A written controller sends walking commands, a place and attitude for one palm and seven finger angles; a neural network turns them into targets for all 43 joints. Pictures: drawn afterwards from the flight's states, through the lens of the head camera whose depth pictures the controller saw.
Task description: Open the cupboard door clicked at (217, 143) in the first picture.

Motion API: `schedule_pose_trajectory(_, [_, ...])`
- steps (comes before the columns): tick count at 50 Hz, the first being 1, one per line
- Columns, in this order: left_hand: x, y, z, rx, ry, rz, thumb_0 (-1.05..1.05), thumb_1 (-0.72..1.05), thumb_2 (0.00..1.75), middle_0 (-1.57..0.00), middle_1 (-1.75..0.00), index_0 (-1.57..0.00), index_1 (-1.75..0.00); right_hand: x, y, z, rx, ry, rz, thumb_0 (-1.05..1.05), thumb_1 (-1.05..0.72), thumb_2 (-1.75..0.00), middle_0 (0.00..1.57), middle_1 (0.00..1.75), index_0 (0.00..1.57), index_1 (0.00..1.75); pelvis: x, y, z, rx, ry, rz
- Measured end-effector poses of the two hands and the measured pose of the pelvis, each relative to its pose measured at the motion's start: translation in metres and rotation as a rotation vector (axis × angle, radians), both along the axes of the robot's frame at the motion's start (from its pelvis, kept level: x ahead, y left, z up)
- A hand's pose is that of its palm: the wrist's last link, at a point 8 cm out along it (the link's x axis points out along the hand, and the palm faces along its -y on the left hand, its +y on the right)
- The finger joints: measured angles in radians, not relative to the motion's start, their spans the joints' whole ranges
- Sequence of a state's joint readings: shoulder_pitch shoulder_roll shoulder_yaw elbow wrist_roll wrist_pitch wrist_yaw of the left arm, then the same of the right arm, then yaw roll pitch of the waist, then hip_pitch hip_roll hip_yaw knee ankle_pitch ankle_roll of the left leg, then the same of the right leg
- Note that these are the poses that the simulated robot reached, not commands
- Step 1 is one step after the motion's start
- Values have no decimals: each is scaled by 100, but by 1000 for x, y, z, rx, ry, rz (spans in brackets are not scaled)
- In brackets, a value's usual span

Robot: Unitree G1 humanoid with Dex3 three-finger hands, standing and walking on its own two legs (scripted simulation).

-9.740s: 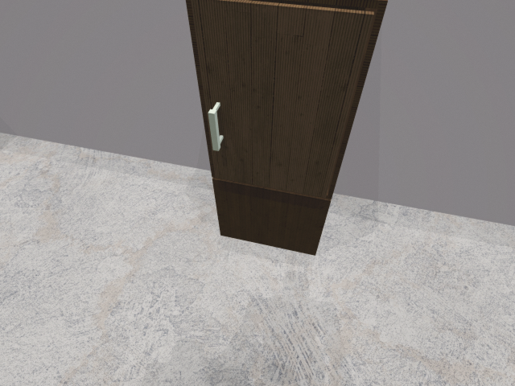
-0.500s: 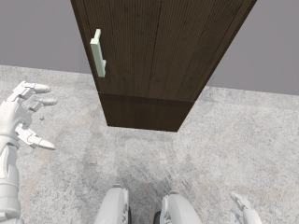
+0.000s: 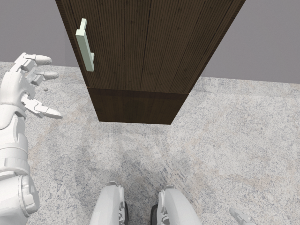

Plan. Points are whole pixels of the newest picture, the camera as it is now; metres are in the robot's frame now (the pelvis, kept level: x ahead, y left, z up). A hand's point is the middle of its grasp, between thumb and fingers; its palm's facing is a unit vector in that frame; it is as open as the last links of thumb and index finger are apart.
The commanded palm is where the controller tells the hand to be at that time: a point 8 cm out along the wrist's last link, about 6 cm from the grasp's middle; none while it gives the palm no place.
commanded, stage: move the hooked fingers beside the handle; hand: left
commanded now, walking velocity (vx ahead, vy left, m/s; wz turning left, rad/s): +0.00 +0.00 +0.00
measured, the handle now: (87, 47) +0.58 +0.18 +0.04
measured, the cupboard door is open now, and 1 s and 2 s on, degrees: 0 0 0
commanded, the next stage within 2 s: slide the fingers in behind the handle in 1.40 s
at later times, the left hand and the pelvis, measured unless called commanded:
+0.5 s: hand (60, 65) +0.51 +0.24 +0.03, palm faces -0.02 -1.00 -0.02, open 14.0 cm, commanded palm +0.51 +0.26 +0.03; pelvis -0.01 +0.00 -0.02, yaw -1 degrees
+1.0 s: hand (63, 59) +0.54 +0.24 +0.02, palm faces +0.00 -1.00 -0.03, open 14.0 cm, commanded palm +0.53 +0.25 +0.03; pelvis +0.00 +0.00 -0.02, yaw -2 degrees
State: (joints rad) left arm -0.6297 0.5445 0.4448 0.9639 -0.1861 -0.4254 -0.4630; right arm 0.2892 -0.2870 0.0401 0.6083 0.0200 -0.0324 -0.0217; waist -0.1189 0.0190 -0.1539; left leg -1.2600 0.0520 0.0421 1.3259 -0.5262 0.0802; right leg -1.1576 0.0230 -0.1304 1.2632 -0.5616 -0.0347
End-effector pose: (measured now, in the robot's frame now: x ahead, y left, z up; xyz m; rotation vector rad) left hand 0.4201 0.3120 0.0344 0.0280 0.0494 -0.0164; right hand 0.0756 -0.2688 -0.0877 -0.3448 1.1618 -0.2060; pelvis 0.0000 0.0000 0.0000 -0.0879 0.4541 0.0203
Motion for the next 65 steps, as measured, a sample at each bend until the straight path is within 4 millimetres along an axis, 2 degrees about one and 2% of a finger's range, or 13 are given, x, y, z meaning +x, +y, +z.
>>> schedule_pose_trajectory(14, [34, -3, -1, -4, -12, -1, -2, -50, 30, -30, -119, -30, -120, -38, 1, -8, -12, 138, -51, 0, -90, -89, 21, 30, 21, 30, -3, 2, -8, -13, 30, -2])
schedule_pose_trajectory(27, [82, -23, -1, -4, -26, 3, -2, -50, 30, -30, -120, -31, -120, -69, -1, -13, -31, 218, -88, 0, -90, -89, 21, 30, 21, 30, -7, 2, -20, -25, 73, -10])
schedule_pose_trajectory(33, [102, -22, -3, -1, -24, 21, -2, -50, 30, -30, -120, -31, -120, -86, 1, -17, -30, 262, -113, 0, -90, -89, 21, 30, 21, 30, -8, 0, -27, -31, 96, -19])
schedule_pose_trajectory(40, [106, -17, -13, 12, -13, 13, -2, -50, 30, -30, -119, -30, -120, -102, 6, -20, -11, 330, -140, 0, -90, -89, 21, 30, 21, 30, -7, -1, -30, -32, 115, -27])
schedule_pose_trajectory(45, [102, -17, -17, 9, -3, 15, -2, -50, 30, -30, -119, -30, -120, -100, 8, -19, 2, 351, -136, 0, -90, -89, 21, 30, 21, 30, -5, -1, -27, -32, 118, -23])
schedule_pose_trajectory(52, [103, -24, -6, 4, -17, 10, -2, -50, 30, -30, -119, -30, -120, -82, 5, -14, -2, 313, -118, 0, -90, -89, 21, 30, 21, 30, 0, -1, -20, -33, 108, -13])
schedule_pose_trajectory(58, [103, -27, -7, 2, 19, 15, -2, -50, 30, -30, -119, -31, -120, -66, 1, -10, -13, 258, -98, 0, -90, -89, 21, 30, 21, 30, 2, -2, -17, -31, 100, -13])
schedule_pose_trajectory(65, [98, -27, -6, 12, -19, 14, -2, -50, 30, -30, -119, -30, -120, -60, -1, -13, -7, 252, -94, 0, -90, -89, 21, 30, 21, 30, 2, -2, -18, -27, 96, -14])
